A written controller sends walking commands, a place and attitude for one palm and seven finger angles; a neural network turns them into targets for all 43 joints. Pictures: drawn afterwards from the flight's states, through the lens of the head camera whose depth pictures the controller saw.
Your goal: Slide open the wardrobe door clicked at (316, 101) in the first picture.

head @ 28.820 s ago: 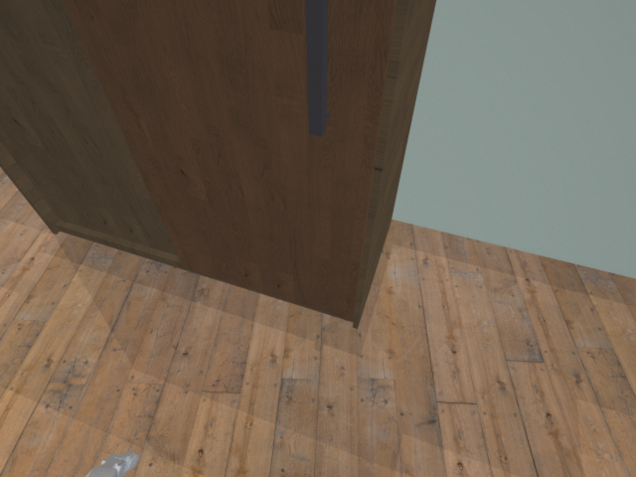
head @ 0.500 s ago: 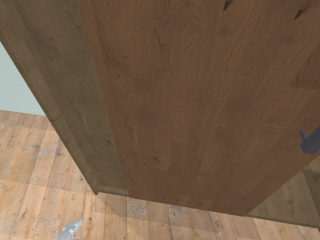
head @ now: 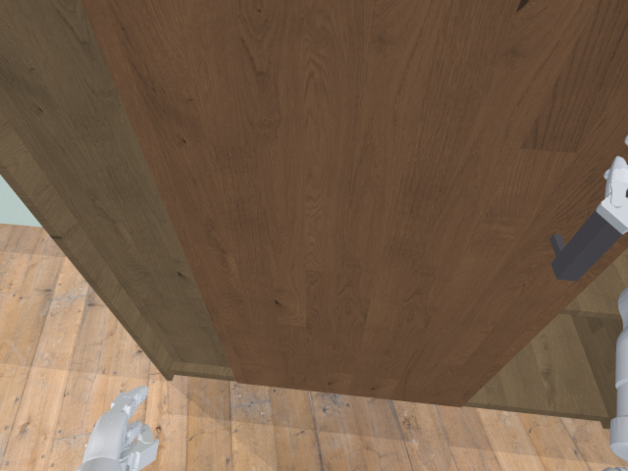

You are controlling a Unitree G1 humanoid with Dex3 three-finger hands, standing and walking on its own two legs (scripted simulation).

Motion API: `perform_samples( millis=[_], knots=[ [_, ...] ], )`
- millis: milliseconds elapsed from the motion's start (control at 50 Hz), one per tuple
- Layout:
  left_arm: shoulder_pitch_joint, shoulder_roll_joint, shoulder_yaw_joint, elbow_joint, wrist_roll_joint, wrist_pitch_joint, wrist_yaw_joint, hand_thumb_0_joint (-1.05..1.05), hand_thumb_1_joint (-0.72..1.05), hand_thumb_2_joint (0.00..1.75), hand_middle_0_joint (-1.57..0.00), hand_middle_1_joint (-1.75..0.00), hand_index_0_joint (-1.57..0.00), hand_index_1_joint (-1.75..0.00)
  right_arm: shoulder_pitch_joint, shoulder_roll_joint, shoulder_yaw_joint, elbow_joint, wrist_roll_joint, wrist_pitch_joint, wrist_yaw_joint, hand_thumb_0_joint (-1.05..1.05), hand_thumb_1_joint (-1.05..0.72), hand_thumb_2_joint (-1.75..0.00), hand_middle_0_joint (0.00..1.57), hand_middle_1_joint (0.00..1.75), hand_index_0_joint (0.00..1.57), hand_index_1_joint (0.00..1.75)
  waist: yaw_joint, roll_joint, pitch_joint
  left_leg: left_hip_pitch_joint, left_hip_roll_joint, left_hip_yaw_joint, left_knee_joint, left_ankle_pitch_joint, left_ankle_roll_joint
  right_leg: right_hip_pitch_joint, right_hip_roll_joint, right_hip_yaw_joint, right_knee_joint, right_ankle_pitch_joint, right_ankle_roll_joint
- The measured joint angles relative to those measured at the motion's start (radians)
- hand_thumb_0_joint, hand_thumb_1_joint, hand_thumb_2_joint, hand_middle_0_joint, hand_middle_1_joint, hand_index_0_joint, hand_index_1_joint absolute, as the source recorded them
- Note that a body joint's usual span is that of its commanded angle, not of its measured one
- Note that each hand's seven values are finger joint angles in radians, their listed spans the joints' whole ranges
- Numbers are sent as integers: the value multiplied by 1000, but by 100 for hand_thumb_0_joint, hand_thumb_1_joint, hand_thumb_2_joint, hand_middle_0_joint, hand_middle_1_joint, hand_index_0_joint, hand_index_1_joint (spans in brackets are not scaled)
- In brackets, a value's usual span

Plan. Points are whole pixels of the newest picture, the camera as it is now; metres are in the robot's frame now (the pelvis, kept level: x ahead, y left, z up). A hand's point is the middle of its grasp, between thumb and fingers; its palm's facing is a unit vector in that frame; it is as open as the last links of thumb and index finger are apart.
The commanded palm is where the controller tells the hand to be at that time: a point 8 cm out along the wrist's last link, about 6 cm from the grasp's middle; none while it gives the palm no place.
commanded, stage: stop walking and hold the door there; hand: right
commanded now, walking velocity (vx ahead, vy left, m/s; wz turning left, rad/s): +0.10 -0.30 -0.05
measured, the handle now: out of the picture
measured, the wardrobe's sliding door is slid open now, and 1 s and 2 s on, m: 0.43 0.43 0.43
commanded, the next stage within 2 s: loosen the grip on the handle in 1.18 s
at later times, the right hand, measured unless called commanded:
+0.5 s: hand (620, 202) +0.36 -0.30 +0.20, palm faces +0.31 +0.94 -0.14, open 6.2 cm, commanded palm +0.33 -0.32 +0.18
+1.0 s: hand (617, 201) +0.36 -0.29 +0.20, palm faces +0.21 +0.98 -0.05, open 6.0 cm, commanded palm +0.33 -0.32 +0.18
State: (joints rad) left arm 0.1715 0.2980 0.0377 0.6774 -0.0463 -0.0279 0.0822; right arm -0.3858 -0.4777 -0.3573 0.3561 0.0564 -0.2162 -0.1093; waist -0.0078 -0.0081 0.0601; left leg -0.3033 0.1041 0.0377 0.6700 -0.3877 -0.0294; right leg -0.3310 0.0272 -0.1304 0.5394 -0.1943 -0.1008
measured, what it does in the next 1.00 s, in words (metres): steps to the right: left foot, then right foot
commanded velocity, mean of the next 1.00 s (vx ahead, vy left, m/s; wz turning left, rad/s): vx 0.07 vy -0.04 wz -0.02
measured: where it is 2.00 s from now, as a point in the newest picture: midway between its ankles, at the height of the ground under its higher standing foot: outside the picture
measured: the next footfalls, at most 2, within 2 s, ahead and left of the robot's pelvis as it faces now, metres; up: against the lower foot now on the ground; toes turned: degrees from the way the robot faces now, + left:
left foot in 0.20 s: +0.01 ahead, +0.12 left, +0.00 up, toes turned +8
right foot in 0.42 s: +0.06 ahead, -0.24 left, +0.00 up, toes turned -5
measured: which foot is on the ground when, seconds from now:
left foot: up 0.00-0.18, down 0.20-0.42, up 0.44-0.64, down 0.66-1.00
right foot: down 0.00-0.20, up 0.22-0.40, down 0.42-1.00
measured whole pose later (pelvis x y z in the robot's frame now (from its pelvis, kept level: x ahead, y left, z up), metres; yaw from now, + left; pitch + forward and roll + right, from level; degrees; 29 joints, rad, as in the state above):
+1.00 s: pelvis +0.01 -0.12 +0.01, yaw -1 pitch -1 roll +1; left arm 0.13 0.21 -0.03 0.64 -0.02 -0.05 0.07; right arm -0.28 -0.23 -0.10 -0.02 0.09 -0.13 -0.13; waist -0.02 0.01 0.07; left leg -0.21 -0.03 0.04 0.47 -0.25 0.03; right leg -0.25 -0.04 -0.06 0.50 -0.24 0.00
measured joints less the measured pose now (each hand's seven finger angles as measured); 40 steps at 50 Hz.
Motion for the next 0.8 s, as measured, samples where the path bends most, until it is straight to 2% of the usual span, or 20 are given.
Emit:
perform_samples(
  millis=[60, 100, 160, 200, 220, 260, 300, 340, 380, 420, 440, 480, 520, 580, 640, 660, 700, 740, 800],
  knots=[
    [-23, -36, -17, -21, 1, -18, 0, 1, 91, 90, -20, -29, -20, -30, -4, 19, 16, -35, 9, 15, -18, -23, -61, -82, 46, 141, 34, 140, -5, -25, 18, -53, -19, 19, 161, -83, 12, -10, -3, 4, -14, 16, -12],
    [-31, -62, -34, -27, 2, -26, -3, 1, 91, 90, -20, -29, -20, -30, -12, 32, 29, -56, 16, 31, -24, -22, -62, -81, 46, 141, 33, 139, -16, -31, 26, -53, -23, 44, 189, -99, 13, -9, 1, 3, -35, 31, -16],
    [-37, -90, -62, -31, 7, -34, -10, 1, 90, 90, -20, -30, -20, -30, -21, 45, 43, -82, 24, 51, -27, -21, -63, -79, 46, 141, 32, 139, -30, -31, 30, 5, -27, 88, 72, -84, 20, -14, 17, -2, -54, 45, -21],
    [-38, -100, -78, -35, 14, -32, -20, 1, 90, 90, -20, -30, -20, -30, -32, 40, 50, -90, 22, 56, -20, -22, -64, -78, 46, 141, 32, 139, -32, -23, 24, 68, -23, 101, -91, 21, 38, -48, 33, -6, -14, 29, -16],
    [-49, -95, -83, -30, 18, -27, -26, 1, 90, 90, -20, -30, -20, -30, -34, 43, 49, -95, 24, 49, -16, -23, -63, -78, 46, 141, 32, 139, -31, -33, 34, 69, -22, 103, -98, 60, 27, -77, 33, 8, 53, -35, 14],
    [-60, -86, -80, -9, 21, -23, -36, 1, 90, 90, -20, -30, -20, -30, -32, 61, 57, -111, 32, 33, -10, -23, -63, -79, 46, 141, 32, 139, -39, -36, 54, 71, -10, 94, -84, 58, 2, -143, 44, 68, 272, -158, 75],
    [-57, -79, -76, 12, 22, -22, -39, 1, 90, 90, -21, -30, -20, -30, -26, 81, 70, -143, 34, 24, -3, -23, -63, -80, 46, 141, 32, 140, -42, -11, 68, 83, 18, 81, -89, 50, -20, -180, 31, 100, 417, -205, 104],
    [-49, -75, -72, 25, 23, -16, -35, 1, 90, 90, -21, -30, -20, -30, -12, 94, 81, -178, 27, 11, 5, -24, -62, -82, 46, 141, 33, 140, -31, 27, 73, 93, 57, 73, -94, 47, -41, -164, -8, 103, 374, -222, 106],
    [-39, -67, -59, 24, 23, -11, -27, 1, 90, 90, -21, -30, -20, -30, 4, 108, 94, -226, 12, 7, 6, -27, -60, -83, 46, 144, 33, 139, -17, 60, 75, 92, 99, 65, -78, 37, -63, -107, -43, 87, 221, -188, 106],
    [-32, -44, -41, 9, 21, -11, -19, 1, 90, 90, -21, -30, -20, -30, 19, 126, 111, -287, 14, 18, 5, -29, -59, -85, 46, 146, 33, 139, -4, 64, 73, 66, 129, 52, -13, 10, -76, -25, -73, 60, 53, -73, 107],
    [-35, -33, -26, -2, 18, -15, -15, 1, 90, 90, -20, -30, -20, -30, 18, 134, 123, -321, 11, 35, -4, -31, -59, -86, 46, 147, 33, 138, 6, 54, 77, 31, 130, 35, 67, -8, -60, -27, -81, 48, 39, 17, 122],
    [-53, -45, 0, -8, 10, -27, -10, 1, 90, 90, -20, -30, -20, -30, 1, 145, 141, -353, 1, 56, -18, -30, -60, -87, 44, 147, 30, 135, 7, 51, 112, -41, 83, -31, 272, -122, -25, -45, -73, 40, 102, -2, 120],
    [-60, -72, -3, -6, 6, -41, -9, 1, 91, 90, -20, -29, -20, -30, 0, 157, 155, -366, 0, 66, -26, -27, -62, -87, 42, 147, 29, 133, 8, 40, 126, -80, 15, -39, 357, -153, -10, -37, -75, 43, 98, -28, 105],
    [-47, -116, -39, -5, 8, -56, -15, 1, 91, 90, -20, -29, -19, -30, -12, 183, 182, -370, 14, 91, -29, -23, -65, -85, 40, 147, 28, 133, -5, 41, 126, -64, -58, -4, 238, -113, 1, -16, -76, 47, 48, -5, 105],
    [-36, -147, -82, -10, 17, -65, -24, 1, 91, 90, -20, -29, -20, -30, -23, 203, 193, -363, 24, 109, -29, -21, -66, -84, 41, 145, 27, 134, -28, 42, 120, -3, -104, 24, 46, -39, 13, -7, -75, 40, 26, 7, 109],
    [-37, -153, -93, -13, 20, -65, -27, 1, 91, 90, -20, -30, -20, -30, -24, 202, 194, -359, 26, 112, -29, -21, -66, -84, 41, 144, 27, 134, -32, 39, 118, 20, -114, 25, -16, 11, 25, -9, -76, 38, 30, 5, 111],
    [-48, -153, -106, -8, 24, -60, -30, 1, 90, 90, -20, -30, -20, -30, -12, 209, 190, -353, 30, 111, -29, -20, -67, -83, 42, 143, 27, 135, -26, -2, 122, 47, -139, 38, -68, 84, 73, -8, -95, 52, 42, -3, 113],
    [-48, -156, -112, -2, 25, -53, -32, 1, 90, 90, -20, -30, -20, -30, 11, 210, 193, -354, 38, 108, -24, -20, -67, -82, 43, 143, 27, 136, -23, -10, 105, 56, -144, 38, -95, 95, 94, -13, -91, 66, 58, -57, 111],
    [-36, -143, -116, 2, 29, -51, -29, 1, 90, 90, -21, -30, -20, -30, 43, 223, 209, -363, 39, 97, -18, -19, -68, -81, 44, 142, 28, 137, -21, -2, 72, 65, -139, 33, -124, 98, 93, 8, -69, 97, 67, -106, 107]
  ],
)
